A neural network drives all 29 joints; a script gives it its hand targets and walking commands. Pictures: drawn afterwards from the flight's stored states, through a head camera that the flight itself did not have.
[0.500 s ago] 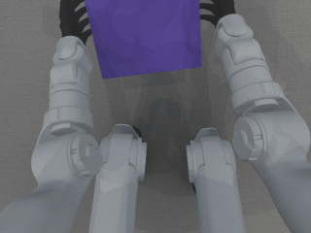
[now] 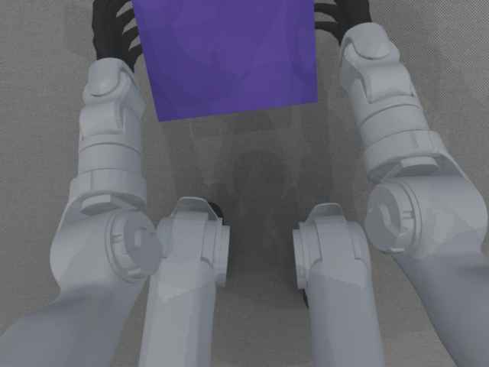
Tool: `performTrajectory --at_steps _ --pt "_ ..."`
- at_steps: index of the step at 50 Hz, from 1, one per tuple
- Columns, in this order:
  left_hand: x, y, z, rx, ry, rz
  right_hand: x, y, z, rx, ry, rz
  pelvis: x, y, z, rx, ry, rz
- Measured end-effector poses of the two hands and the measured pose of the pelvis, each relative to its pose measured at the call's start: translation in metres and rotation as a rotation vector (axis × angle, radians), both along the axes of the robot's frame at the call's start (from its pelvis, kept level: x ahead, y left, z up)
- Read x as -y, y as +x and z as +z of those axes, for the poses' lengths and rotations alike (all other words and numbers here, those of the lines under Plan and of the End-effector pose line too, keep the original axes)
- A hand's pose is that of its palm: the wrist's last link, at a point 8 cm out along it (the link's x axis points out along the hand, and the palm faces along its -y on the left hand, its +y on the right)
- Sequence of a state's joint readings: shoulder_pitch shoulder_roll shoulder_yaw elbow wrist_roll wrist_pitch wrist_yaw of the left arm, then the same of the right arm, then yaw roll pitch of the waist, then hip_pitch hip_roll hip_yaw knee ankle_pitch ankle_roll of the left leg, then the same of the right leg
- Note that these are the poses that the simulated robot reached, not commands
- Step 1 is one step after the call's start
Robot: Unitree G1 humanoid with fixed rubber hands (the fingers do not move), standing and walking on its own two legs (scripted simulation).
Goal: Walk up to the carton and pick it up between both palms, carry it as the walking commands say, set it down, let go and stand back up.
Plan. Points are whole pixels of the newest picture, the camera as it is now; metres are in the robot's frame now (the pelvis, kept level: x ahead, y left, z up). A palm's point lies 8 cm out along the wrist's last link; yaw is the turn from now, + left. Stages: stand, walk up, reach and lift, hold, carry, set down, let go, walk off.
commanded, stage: set down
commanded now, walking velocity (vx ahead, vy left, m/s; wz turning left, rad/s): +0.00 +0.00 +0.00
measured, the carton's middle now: (232, 39) +0.56 +0.06 -0.24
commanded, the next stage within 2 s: none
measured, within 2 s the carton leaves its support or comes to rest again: rests again in 0.62 s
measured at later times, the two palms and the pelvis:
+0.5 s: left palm (117, 58) +0.50 +0.20 -0.15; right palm (350, 32) +0.54 -0.10 -0.17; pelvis +0.00 +0.00 +0.00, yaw +0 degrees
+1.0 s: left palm (114, 84) +0.48 +0.23 -0.18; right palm (363, 44) +0.53 -0.13 -0.18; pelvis -0.03 +0.00 +0.00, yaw +1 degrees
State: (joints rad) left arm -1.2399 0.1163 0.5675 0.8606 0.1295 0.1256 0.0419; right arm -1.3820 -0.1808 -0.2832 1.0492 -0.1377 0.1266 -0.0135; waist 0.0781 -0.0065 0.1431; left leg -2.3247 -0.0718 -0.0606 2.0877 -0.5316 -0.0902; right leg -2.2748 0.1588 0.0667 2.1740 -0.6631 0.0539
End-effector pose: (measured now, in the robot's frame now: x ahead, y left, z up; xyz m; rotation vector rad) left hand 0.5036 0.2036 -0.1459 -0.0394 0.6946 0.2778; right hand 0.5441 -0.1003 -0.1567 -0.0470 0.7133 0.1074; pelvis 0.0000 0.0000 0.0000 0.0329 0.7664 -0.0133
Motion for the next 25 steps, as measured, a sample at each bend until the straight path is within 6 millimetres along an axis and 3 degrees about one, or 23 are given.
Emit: performTrajectory --at_steps 25 --pt "-0.0011 0.0 -0.0044 0.014 0.028 -0.028 0.0012 -0.0042 -0.0094 0.027 -0.004 -0.009 -0.0025 0.0017 -0.0013 0.01 -0.005 0.01"
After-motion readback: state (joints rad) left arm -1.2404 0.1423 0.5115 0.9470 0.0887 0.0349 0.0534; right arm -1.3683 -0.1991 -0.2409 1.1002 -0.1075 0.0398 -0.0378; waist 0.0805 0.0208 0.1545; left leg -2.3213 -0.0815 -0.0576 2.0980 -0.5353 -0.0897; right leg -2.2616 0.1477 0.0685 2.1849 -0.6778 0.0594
